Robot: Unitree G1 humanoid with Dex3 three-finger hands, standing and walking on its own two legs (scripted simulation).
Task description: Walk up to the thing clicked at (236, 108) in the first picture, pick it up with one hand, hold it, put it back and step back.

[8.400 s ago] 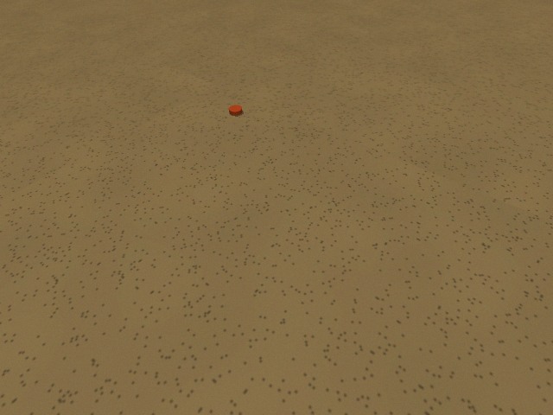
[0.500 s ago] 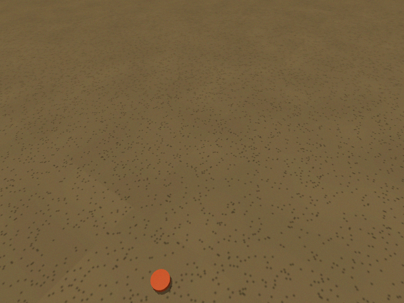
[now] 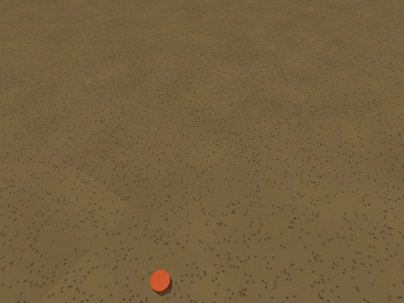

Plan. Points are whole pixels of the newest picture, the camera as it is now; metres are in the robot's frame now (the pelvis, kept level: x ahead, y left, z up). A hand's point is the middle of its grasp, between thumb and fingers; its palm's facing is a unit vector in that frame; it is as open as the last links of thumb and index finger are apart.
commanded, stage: stand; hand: left
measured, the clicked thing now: (160, 281) +0.40 +0.25 -0.77
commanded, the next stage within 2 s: none
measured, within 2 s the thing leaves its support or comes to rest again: neither
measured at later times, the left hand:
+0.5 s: hand out of the picture +0.07 +0.26 -0.15, palm faces -0.02 -0.93 -0.35, open 7.4 cm
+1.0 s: hand out of the picture +0.08 +0.26 -0.16, palm faces -0.02 -0.94 -0.35, open 7.4 cm
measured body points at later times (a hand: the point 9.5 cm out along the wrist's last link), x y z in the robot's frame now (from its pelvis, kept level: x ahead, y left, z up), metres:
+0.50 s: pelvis +0.00 +0.00 +0.00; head +0.01 +0.00 +0.45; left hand +0.08 +0.30 -0.13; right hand +0.08 -0.30 -0.14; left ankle -0.01 +0.14 -0.75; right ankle +0.00 -0.11 -0.75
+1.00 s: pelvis +0.01 +0.00 +0.00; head +0.02 +0.00 +0.45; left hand +0.08 +0.31 -0.13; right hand +0.08 -0.30 -0.13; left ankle -0.01 +0.14 -0.75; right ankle +0.00 -0.11 -0.75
